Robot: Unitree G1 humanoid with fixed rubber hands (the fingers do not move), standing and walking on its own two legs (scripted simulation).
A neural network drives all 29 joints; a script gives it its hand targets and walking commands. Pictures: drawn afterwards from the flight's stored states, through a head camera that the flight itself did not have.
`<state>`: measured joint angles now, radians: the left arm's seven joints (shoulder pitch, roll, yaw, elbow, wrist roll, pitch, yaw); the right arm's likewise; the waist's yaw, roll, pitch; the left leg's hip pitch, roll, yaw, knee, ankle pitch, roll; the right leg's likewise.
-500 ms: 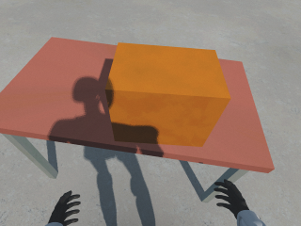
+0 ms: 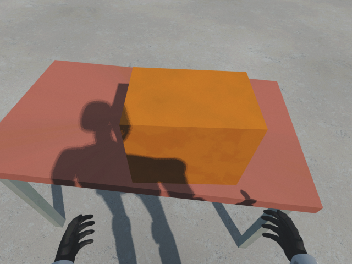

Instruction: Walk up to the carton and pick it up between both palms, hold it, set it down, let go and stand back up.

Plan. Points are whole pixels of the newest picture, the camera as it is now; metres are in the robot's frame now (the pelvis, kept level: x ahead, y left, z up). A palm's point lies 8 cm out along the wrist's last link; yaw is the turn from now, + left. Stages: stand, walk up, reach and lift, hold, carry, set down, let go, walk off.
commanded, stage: reach and lift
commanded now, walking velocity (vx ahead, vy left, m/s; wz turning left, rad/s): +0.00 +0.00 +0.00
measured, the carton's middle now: (187, 129) +0.48 -0.02 +0.01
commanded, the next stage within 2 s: none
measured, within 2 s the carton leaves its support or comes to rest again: neither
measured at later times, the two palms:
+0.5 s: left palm (73, 219) +0.23 +0.24 -0.03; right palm (294, 225) +0.22 -0.27 -0.03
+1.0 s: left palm (73, 171) +0.32 +0.26 +0.02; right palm (295, 176) +0.32 -0.27 +0.03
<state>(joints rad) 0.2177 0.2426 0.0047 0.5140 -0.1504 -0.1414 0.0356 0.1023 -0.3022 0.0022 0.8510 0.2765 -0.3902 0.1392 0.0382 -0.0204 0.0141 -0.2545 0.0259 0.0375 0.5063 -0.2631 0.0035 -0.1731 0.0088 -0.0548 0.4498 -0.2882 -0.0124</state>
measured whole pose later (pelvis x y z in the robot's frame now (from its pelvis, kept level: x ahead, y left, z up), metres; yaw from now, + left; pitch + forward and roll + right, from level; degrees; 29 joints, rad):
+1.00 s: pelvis -0.04 -0.01 -0.01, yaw -1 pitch +10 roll +0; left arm -0.51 0.43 -0.13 0.92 -0.44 -0.15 0.02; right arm -0.49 -0.42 0.07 0.93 0.48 -0.12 0.08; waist 0.02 -0.03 -0.11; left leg -0.55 0.03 0.03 0.59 -0.22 0.00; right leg -0.50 0.02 -0.04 0.60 -0.27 -0.03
